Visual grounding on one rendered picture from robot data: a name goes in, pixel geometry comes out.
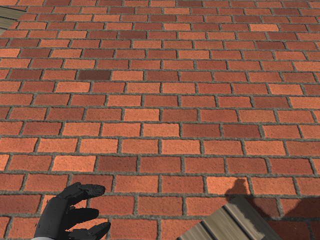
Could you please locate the left robot hand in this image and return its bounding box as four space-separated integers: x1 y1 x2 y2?
33 182 111 240

